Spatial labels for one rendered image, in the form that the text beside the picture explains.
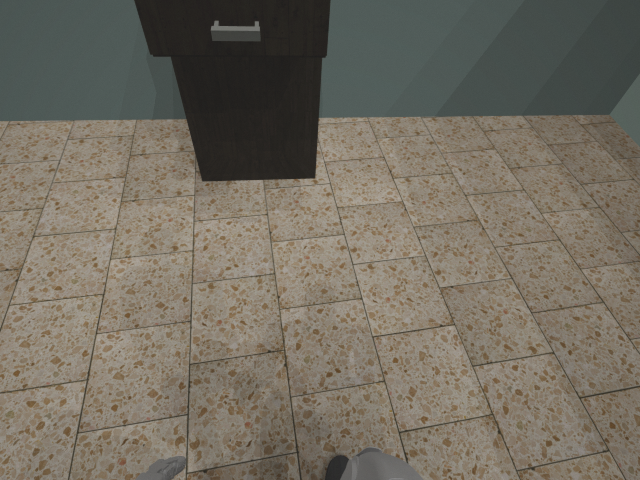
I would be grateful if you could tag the cabinet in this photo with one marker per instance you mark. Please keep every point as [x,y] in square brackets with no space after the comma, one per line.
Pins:
[252,118]

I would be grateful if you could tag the right robot foot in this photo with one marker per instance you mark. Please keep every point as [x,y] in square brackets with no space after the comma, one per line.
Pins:
[336,467]

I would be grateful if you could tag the left robot hand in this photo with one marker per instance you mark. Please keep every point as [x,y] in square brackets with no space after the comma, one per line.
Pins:
[164,469]

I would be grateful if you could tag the drawer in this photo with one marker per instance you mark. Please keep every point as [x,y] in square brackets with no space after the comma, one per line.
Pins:
[288,28]

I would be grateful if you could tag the handle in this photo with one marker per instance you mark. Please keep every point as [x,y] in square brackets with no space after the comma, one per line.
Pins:
[235,33]

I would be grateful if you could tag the robot right thigh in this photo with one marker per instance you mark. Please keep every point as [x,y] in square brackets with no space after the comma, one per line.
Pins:
[379,466]

